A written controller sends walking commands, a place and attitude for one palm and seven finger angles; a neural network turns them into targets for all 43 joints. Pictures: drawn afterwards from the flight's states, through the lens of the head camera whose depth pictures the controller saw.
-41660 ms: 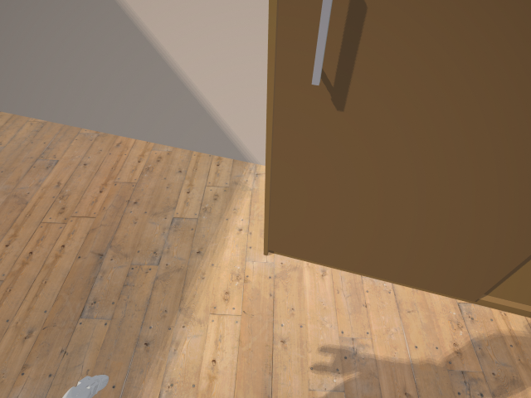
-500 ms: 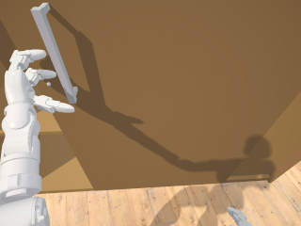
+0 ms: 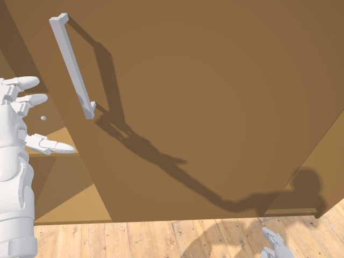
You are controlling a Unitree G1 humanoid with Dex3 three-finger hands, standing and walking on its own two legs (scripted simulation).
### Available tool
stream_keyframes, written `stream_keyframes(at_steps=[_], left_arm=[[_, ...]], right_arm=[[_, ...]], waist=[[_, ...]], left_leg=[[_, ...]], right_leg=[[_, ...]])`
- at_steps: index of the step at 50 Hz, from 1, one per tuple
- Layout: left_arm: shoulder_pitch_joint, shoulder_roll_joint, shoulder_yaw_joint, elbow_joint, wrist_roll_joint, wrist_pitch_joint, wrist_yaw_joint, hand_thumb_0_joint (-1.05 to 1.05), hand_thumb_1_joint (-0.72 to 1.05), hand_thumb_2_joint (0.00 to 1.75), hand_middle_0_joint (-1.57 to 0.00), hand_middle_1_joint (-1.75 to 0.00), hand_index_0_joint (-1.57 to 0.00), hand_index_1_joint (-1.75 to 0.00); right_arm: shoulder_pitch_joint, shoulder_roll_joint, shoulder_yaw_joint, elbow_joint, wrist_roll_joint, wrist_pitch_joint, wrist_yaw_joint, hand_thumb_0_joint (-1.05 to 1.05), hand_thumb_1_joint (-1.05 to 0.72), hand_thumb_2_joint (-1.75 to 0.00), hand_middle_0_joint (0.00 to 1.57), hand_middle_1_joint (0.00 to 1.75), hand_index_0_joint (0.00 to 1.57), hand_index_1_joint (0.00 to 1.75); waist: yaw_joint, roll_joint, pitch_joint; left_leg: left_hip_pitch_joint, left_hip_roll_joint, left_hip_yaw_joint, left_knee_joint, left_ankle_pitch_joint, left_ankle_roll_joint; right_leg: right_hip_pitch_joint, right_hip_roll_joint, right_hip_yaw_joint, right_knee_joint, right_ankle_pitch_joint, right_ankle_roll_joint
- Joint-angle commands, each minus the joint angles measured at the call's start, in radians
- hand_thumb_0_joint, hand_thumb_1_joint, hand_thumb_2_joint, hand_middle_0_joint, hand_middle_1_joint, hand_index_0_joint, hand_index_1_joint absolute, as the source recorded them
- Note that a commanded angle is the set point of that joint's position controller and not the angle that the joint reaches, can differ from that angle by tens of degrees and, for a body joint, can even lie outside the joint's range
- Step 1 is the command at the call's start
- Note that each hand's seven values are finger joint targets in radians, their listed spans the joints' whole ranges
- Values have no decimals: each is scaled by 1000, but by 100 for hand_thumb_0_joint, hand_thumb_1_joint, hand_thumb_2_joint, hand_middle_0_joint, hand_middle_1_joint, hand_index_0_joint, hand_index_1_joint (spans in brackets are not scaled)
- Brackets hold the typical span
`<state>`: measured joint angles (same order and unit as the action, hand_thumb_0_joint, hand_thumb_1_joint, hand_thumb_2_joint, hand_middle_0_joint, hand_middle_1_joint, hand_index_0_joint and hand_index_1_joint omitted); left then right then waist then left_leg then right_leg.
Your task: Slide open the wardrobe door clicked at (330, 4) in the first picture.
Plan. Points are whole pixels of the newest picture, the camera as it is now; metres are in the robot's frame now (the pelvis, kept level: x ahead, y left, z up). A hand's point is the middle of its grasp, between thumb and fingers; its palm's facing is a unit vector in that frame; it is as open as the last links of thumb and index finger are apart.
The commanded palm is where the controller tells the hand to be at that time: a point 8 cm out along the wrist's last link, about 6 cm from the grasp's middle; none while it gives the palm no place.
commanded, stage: slip the hand off the handle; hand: left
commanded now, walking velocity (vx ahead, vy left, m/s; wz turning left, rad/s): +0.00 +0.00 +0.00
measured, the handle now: (78, 72) +0.44 +0.26 +0.23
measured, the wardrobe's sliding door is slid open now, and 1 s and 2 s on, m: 0.47 0.47 0.47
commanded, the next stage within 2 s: draw the hand back to the body in 0.26 s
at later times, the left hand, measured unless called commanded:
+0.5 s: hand (39, 138) +0.27 +0.27 +0.20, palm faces +0.26 -0.96 -0.06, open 14.7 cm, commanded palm +0.22 +0.31 +0.19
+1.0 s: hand (23, 166) +0.21 +0.28 +0.18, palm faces +0.36 -0.91 -0.19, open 14.1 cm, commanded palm +0.17 +0.31 +0.19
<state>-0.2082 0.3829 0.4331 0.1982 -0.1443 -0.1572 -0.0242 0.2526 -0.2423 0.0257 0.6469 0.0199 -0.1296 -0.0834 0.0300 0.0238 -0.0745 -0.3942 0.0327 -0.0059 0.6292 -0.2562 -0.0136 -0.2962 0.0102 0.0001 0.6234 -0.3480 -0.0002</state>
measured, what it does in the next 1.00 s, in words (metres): stands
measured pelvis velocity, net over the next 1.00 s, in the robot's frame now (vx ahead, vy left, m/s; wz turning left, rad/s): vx -0.01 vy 0.00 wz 0.04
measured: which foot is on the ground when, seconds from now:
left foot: down 0.00-1.00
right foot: down 0.00-1.00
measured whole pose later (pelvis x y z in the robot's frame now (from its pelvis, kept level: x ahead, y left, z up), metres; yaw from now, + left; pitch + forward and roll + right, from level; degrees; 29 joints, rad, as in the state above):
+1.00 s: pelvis -0.01 +0.00 +0.01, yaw +3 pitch -4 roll -1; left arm 0.16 0.38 0.38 -0.23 -0.22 0.08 -0.10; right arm 0.18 -0.25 0.07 0.62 0.02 -0.25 -0.11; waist 0.08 0.04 -0.02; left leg -0.27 0.02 -0.05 0.55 -0.21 -0.01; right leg -0.14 0.01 -0.04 0.50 -0.30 0.00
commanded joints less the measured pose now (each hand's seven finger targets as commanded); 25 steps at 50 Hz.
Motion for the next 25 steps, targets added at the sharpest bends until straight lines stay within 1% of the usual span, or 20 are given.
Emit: stream_keyframes(at_steps=[1,2,3,4,5,6,7,9,11,12,13,14,16,17,19,20,21,23,24,25], left_arm=[[-304,245,26,-218,-34,-35,-46,0,-55,20,-25,-115,-25,-115],[-289,249,34,-218,-46,-24,-60,0,-55,20,-25,-115,-25,-115],[-286,229,15,-225,-56,-11,-75,0,-55,20,-25,-115,-25,-115],[-280,236,24,-251,-62,-4,-85,0,-55,20,-25,-115,-25,-115],[-269,220,10,-277,-67,1,-93,0,-55,20,-25,-115,-25,-115],[-260,217,8,-314,-68,0,-96,0,-55,20,-25,-115,-25,-115],[-236,199,-6,-338,-71,-1,-95,0,-55,20,-25,-115,-25,-115],[-211,190,-3,-388,-74,-9,-85,0,-55,20,-25,-115,-25,-115],[-175,199,16,-415,-75,-16,-72,0,-55,20,-25,-115,-25,-115],[-149,231,50,-413,-75,-20,-62,0,-55,20,-25,-115,-25,-115],[-146,213,38,-422,-76,-17,-59,0,-55,20,-25,-115,-25,-115],[-159,230,57,-413,-74,-17,-51,0,-55,20,-25,-115,-25,-115],[-196,216,38,-429,-70,-14,-45,0,-55,20,-25,-115,-25,-115],[-195,234,56,-425,-70,-12,-40,0,-55,20,-25,-115,-25,-115],[-167,215,44,-416,-64,-5,-41,0,-55,20,-25,-115,-25,-115],[-147,175,-34,-331,-142,81,-151,0,-55,20,-25,-115,-25,-115],[-193,222,-3,-403,-170,118,-205,0,-55,20,-25,-115,-25,-115],[-189,244,11,-410,-192,176,-259,0,-55,20,-25,-115,-25,-115],[-165,276,38,-401,-202,210,-286,0,-55,20,-25,-115,-25,-115],[-135,278,38,-417,-211,241,-315,0,-55,20,-25,-115,-25,-115]], right_arm=[[-115,-130,-38,-139,11,-63,-27,0,-90,-90,20,30,20,30],[-116,-132,-39,-137,15,-64,-33,0,-90,-90,20,30,20,30],[-123,-129,-36,-140,18,-68,-38,0,-90,-90,20,30,20,30],[-125,-128,-35,-142,19,-72,-41,0,-90,-90,20,30,20,30],[-132,-125,-32,-147,19,-76,-43,0,-90,-90,20,30,20,30],[-136,-122,-31,-151,18,-82,-42,0,-90,-90,20,30,20,30],[-139,-120,-28,-156,18,-88,-40,0,-90,-90,20,30,20,30],[-144,-116,-26,-154,13,-99,-37,0,-90,-90,20,30,20,30],[-151,-115,-24,-153,9,-107,-38,0,-90,-90,20,30,20,30],[-147,-122,-24,-148,7,-108,-38,0,-90,-90,20,30,20,30],[-160,-116,-20,-152,7,-110,-38,0,-90,-90,20,30,20,30],[-159,-115,-19,-143,7,-110,-41,0,-90,-90,20,30,20,30],[-166,-112,-15,-140,4,-114,-45,0,-90,-90,20,30,20,30],[-162,-116,-18,-133,1,-115,-47,0,-90,-90,20,30,20,30],[-167,-111,-15,-133,1,-116,-48,0,-90,-90,20,30,20,30],[-167,-131,-6,-126,24,-121,-58,0,-90,-90,20,30,20,30],[-178,-124,-4,-147,37,-128,-68,0,-90,-90,20,30,20,30],[-193,-124,2,-156,40,-137,-83,0,-90,-90,20,30,20,30],[-192,-127,5,-160,42,-141,-85,0,-90,-90,20,30,20,30],[-198,-126,10,-173,45,-145,-83,0,-90,-90,20,30,20,30]], waist=[[1,19,-118],[0,9,-110],[0,15,-105],[5,29,-112],[8,38,-112],[14,63,-134],[17,70,-134],[22,74,-140],[28,64,-136],[36,24,-131],[35,42,-127],[30,23,-110],[25,54,-110],[25,31,-118],[29,58,-125],[2,78,-144],[21,84,-161],[28,72,-159],[37,78,-158],[45,84,-162]], left_leg=[[157,-33,18,-89,47,50],[160,-32,20,-89,41,51],[164,-35,16,-93,38,51],[177,-35,13,-95,44,50],[185,-37,7,-98,50,48],[200,-38,2,-97,66,47],[206,-38,3,-93,70,47],[217,-39,-7,-94,88,45],[213,-40,-10,-99,70,42],[200,-37,-10,-100,69,43],[195,-41,-6,-102,61,43],[189,-39,-10,-107,51,41],[196,-42,-11,-109,42,40],[196,-40,-7,-103,48,42],[201,-42,-6,-106,64,40],[229,-38,-9,-125,53,42],[237,-39,-15,-130,69,45],[244,-42,-13,-130,101,50],[254,-42,-16,-135,112,51],[261,-43,-19,-140,126,51]], right_leg=[[-68,15,-18,-145,126,-9],[-64,15,-16,-156,120,-8],[-68,12,-15,-157,121,-8],[-62,12,-17,-157,128,-9],[-61,13,-22,-152,135,-12],[-53,13,-24,-143,147,-16],[-54,14,-26,-144,150,-16],[-49,15,-33,-134,169,-18],[-50,16,-36,-136,146,-18],[-37,17,-36,-141,143,-17],[-38,12,-33,-142,138,-15],[-43,13,-35,-146,123,-15],[-48,12,-33,-148,114,-16],[-42,12,-31,-153,119,-14],[-35,9,-32,-148,135,-16],[10,4,-30,-161,164,-19],[38,2,-29,-171,190,-17],[55,0,-28,-175,231,-15],[58,0,-29,-176,244,-16],[69,1,-34,-174,260,-17]])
